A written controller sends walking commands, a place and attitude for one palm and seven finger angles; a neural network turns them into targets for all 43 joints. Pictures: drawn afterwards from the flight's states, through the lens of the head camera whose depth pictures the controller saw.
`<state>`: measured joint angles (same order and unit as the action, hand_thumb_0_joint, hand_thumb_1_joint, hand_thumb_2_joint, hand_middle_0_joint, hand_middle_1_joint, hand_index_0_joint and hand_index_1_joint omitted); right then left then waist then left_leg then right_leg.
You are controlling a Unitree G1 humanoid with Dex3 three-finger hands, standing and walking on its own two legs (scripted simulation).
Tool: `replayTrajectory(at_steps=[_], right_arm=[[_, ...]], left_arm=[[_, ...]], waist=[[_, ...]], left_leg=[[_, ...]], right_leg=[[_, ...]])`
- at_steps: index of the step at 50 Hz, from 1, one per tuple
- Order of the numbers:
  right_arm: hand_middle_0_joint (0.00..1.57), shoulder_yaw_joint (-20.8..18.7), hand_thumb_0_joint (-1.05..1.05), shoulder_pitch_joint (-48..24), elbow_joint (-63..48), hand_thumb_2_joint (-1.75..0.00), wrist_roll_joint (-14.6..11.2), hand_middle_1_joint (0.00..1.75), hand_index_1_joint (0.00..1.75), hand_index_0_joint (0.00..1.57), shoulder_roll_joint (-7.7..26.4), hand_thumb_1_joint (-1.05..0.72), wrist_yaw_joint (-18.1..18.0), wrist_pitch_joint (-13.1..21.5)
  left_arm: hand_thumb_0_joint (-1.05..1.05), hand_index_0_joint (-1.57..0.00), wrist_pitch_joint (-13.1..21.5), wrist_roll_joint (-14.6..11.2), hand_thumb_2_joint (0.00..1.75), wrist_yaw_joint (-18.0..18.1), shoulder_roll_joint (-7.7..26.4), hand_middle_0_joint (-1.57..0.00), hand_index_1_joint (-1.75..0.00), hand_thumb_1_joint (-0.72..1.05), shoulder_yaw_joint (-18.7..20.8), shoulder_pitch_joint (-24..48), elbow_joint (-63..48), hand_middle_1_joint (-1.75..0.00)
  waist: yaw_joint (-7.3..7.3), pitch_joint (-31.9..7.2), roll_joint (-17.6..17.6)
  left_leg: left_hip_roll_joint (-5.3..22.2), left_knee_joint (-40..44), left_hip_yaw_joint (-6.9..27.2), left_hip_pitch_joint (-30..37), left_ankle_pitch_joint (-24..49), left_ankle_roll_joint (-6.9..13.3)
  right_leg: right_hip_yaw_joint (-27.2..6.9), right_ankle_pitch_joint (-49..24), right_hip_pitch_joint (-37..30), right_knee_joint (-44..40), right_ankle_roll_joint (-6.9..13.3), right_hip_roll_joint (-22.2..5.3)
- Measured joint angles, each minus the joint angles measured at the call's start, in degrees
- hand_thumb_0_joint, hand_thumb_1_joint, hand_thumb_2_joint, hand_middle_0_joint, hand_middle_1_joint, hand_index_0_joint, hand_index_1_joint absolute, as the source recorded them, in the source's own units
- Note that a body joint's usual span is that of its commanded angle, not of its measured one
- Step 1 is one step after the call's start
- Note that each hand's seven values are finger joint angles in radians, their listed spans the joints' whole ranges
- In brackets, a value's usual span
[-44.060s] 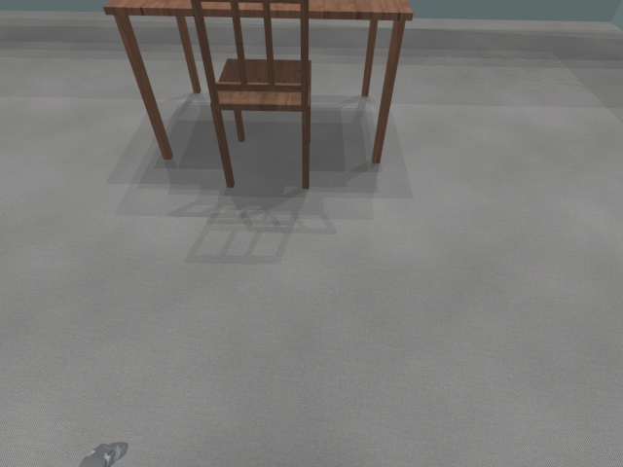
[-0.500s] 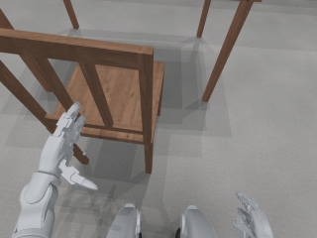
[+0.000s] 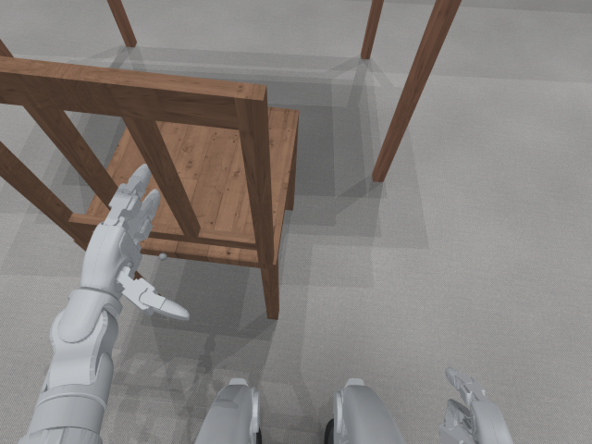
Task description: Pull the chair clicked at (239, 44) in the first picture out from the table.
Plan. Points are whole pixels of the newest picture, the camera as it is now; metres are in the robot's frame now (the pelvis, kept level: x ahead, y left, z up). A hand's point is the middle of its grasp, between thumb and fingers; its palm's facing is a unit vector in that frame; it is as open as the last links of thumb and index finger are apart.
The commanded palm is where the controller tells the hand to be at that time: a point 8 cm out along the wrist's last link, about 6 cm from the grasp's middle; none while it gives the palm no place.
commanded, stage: push the fingers through the gap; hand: left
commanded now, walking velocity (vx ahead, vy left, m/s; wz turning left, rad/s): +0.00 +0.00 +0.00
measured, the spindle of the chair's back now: (97, 177) +0.47 +0.30 +0.02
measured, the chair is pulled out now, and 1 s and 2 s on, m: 0.30 0.30 0.30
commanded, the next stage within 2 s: hook a spindle and tug to test in 1.04 s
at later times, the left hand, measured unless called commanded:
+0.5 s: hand (165, 228) +0.39 +0.18 +0.03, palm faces -0.12 -0.99 -0.05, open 16.9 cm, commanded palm +0.37 +0.23 +0.02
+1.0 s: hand (176, 214) +0.41 +0.17 +0.02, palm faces -0.10 -0.99 -0.06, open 16.9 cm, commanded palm +0.39 +0.22 +0.02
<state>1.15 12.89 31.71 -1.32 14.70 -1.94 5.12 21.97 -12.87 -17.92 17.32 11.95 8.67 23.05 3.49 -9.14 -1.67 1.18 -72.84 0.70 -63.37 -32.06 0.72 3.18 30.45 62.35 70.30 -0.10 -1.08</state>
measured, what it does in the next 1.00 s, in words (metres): stands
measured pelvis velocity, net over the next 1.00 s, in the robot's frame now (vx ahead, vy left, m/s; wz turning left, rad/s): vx -0.01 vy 0.01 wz -0.02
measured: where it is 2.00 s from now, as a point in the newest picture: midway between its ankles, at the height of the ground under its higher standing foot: outside the picture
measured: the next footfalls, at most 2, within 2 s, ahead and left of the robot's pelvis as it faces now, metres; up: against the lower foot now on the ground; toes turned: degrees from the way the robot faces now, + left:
none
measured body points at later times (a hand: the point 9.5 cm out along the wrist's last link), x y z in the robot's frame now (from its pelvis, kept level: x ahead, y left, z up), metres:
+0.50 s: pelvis -0.01 +0.00 -0.01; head +0.11 +0.01 +0.43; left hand +0.39 +0.24 +0.03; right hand +0.11 -0.26 -0.11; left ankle +0.02 +0.11 -0.63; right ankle +0.03 -0.13 -0.63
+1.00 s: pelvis -0.01 +0.01 +0.00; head +0.12 +0.02 +0.43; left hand +0.41 +0.23 +0.03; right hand +0.08 -0.25 -0.12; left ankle +0.02 +0.11 -0.63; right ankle +0.03 -0.12 -0.63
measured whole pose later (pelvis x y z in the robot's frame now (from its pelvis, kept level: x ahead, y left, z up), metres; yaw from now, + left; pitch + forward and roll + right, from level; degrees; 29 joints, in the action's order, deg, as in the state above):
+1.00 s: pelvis -0.01 +0.01 +0.00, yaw -1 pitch +24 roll -2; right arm 1.3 15.8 33.4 -0.6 14.4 -0.4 0.6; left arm 25.1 -9.2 -15.2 18.5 15.0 25.3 40.2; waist 5.9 -8.8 -1.8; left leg 1.3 -72.8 -0.6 -65.6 -31.3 1.6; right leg 1.8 29.0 65.0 70.0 -0.9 -0.9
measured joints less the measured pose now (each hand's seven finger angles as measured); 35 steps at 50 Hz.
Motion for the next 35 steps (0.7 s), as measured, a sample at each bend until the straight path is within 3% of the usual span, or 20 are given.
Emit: replayTrajectory(at_steps=[17,35], right_arm=[[0.21,0.00,0.01,0.26,1.54,-0.90,0.03,0.30,0.30,0.20,0.47,-0.90,-0.08,-0.75],[0.21,0.38,0.01,1.62,2.80,-0.90,0.51,0.30,0.30,0.20,0.42,-0.90,0.38,-1.83]], left_arm=[[-0.01,-0.06,1.35,0.37,0.30,-1.87,1.84,-0.06,-0.08,-0.49,2.43,9.08,9.41,-0.08],[-0.01,-0.06,2.53,2.36,0.30,-1.01,3.16,-0.06,-0.08,-0.50,3.45,19.47,19.26,-0.08]], waist=[[0.72,0.40,0.08],[1.93,0.75,-0.05]], left_leg=[[0.31,-0.63,0.25,-1.40,0.48,-0.33],[0.04,-1.92,-0.07,-4.14,0.84,0.45]], right_leg=[[0.20,-0.48,1.45,0.65,0.39,0.31],[-0.14,-1.20,3.89,1.32,-0.32,0.05]])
